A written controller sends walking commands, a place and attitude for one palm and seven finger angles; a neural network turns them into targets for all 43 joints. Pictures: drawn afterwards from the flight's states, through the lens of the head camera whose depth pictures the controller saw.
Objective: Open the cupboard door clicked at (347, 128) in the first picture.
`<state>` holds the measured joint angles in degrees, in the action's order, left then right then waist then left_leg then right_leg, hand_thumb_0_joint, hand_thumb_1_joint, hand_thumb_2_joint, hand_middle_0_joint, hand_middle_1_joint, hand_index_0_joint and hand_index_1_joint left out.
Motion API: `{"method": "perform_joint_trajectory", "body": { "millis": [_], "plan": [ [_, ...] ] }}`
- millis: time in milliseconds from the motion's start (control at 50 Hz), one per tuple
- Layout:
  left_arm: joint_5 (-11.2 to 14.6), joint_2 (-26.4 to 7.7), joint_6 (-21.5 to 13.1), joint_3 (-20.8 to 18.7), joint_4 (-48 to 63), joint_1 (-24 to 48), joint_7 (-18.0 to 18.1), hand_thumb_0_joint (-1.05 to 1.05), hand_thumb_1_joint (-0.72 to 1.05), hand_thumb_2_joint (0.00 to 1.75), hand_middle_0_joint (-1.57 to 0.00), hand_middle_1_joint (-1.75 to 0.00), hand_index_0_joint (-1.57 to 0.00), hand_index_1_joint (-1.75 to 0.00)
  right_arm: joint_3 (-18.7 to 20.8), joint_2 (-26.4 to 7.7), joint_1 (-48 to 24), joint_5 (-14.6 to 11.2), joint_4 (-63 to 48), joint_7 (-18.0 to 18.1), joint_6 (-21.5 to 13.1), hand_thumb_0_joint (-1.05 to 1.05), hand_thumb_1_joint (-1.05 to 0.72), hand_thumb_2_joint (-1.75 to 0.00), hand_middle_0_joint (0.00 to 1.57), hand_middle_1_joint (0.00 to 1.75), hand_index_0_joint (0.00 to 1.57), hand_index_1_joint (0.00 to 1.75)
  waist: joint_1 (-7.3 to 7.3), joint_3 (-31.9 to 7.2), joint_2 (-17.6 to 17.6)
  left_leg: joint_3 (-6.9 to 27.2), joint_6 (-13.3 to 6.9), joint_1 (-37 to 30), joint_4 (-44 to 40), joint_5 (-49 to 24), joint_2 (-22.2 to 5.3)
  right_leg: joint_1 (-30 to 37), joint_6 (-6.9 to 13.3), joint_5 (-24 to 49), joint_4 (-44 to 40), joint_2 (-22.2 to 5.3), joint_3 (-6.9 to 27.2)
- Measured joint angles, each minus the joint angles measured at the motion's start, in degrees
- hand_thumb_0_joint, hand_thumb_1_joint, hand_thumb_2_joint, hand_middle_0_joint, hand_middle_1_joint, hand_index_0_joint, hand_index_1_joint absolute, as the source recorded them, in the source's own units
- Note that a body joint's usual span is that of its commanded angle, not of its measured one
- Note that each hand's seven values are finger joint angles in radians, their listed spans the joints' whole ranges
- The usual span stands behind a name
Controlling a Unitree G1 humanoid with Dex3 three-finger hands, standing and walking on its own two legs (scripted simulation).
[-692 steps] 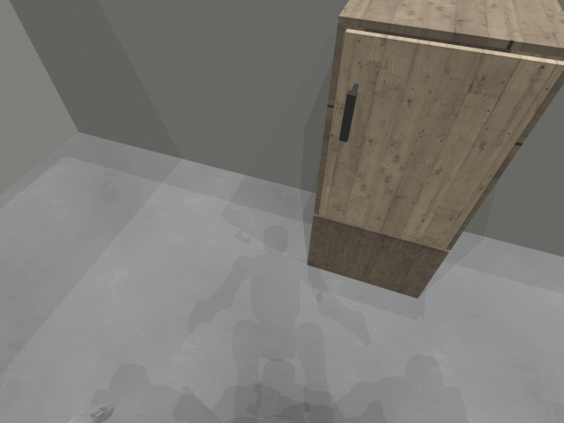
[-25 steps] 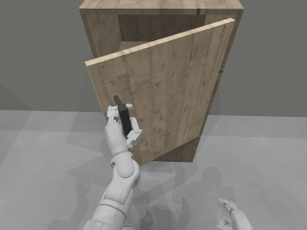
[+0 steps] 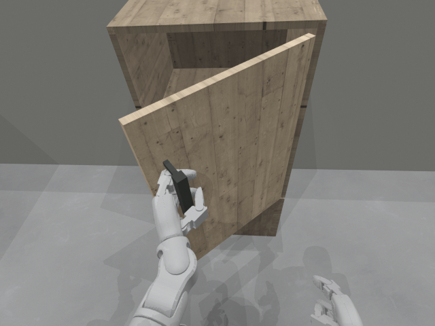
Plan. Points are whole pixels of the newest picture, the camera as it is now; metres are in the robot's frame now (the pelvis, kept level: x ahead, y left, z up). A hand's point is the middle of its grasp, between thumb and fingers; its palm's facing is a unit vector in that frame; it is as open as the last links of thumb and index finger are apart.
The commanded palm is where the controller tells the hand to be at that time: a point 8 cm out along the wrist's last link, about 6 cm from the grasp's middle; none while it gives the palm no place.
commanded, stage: open thumb and fingers to let go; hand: left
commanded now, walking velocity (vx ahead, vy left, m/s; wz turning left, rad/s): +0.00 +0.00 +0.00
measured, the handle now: (179, 190) +0.36 +0.08 +0.07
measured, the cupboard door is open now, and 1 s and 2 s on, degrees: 41 40 40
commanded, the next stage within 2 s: slide the hand sideways off the handle in 0.64 s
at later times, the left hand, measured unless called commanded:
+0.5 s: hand (189, 210) +0.32 +0.06 +0.06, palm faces +0.29 -0.96 -0.02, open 14.1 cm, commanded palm +0.27 +0.10 +0.06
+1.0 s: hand (186, 229) +0.28 +0.06 +0.06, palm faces -0.16 -0.99 +0.04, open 16.3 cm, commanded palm +0.26 +0.11 +0.06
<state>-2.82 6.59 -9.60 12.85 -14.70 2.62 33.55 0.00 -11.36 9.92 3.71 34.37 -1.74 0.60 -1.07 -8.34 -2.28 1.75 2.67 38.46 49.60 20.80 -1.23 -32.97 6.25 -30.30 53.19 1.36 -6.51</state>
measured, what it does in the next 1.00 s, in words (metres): shifts its weight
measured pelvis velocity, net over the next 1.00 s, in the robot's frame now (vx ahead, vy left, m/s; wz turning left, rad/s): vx -0.01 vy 0.06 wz -0.04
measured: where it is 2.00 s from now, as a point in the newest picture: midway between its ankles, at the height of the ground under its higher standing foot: outside the picture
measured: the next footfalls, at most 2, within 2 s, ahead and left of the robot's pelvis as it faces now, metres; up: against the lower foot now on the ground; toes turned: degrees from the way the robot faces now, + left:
none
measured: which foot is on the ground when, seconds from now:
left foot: down 0.00-1.00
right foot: down 0.00-1.00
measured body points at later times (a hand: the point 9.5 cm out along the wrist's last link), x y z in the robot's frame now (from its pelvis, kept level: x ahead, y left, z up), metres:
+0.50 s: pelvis -0.01 +0.02 +0.00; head +0.02 -0.01 +0.45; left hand +0.29 +0.11 +0.06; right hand +0.15 -0.21 -0.12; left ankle +0.04 +0.17 -0.69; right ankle -0.03 -0.04 -0.69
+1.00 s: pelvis -0.01 +0.06 -0.01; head +0.02 +0.04 +0.44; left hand +0.28 +0.12 +0.06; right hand +0.13 -0.17 -0.11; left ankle +0.04 +0.17 -0.69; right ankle -0.03 -0.04 -0.69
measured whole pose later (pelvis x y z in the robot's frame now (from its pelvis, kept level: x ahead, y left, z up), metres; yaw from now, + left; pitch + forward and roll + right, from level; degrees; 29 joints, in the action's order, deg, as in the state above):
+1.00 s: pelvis -0.01 +0.06 -0.01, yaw -2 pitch +10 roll +0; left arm 2.8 0.9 -17.5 16.6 -12.4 0.0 10.4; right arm -0.5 -12.3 14.0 0.2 30.1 -1.7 0.3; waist -0.9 -6.3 -3.3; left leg -0.1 -0.3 42.1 55.0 22.5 -0.2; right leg -35.9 2.2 -29.5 55.8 0.4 -3.8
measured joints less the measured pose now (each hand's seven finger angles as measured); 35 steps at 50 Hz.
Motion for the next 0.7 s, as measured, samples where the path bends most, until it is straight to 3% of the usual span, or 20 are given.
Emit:
{"method": "perform_joint_trajectory", "body": {
  "millis": [180,380,500,700],
  "plan": [
    [0.14,-0.24,-1.81,-1.6,2.73,-3.69,-1.12,0.01,0.19,0.6,-0.35,-1.27,-0.38,-1.28,0.29,-0.2,1.18,-0.29,-0.58,0.22,0.49,0.02,-0.91,-0.9,0.2,0.3,0.2,0.3,0.36,0.29,-0.01,0.65,-0.31,0.51,0.16,0.2,0.33,-0.62,0.06,-0.06,0.29,0.1,0.13],
    [-0.16,-0.17,-3.31,-1.16,1.82,-2.33,-1.19,0.0,-0.34,0.37,-0.31,-1.17,-0.33,-1.17,0.65,-0.2,1.53,-0.32,0.22,0.95,0.46,0.02,-0.91,-0.9,0.2,0.3,0.2,0.3,0.1,0.43,0.01,0.18,-0.03,2.13,1.62,0.5,0.48,-2.28,-0.63,-0.14,1.59,-0.17,0.68],
    [-0.38,-0.03,-2.81,-0.62,0.29,-0.67,-0.34,0.0,-0.45,0.32,-0.27,-0.98,-0.31,-0.98,0.38,0.17,1.65,-0.28,0.16,0.89,0.37,0.02,-0.91,-0.9,0.2,0.3,0.2,0.3,-0.17,0.31,0.01,-0.2,-0.15,2.29,1.94,0.55,0.45,-2.3,-1.26,0.3,1.31,-0.2,1.09],
    [-0.8,0.1,-1.52,1.84,-1.78,2.16,0.89,-0.01,-0.5,0.31,-0.24,-0.56,-0.26,-0.57,-0.16,1.05,0.92,-0.15,-0.29,0.02,-0.3,0.02,-0.91,-0.9,0.2,0.3,0.2,0.3,-0.3,0.05,-0.07,-0.86,-1.16,3.37,3.89,1.32,0.33,-2.96,-2.33,0.51,1.94,-0.18,1.76]
  ]
}}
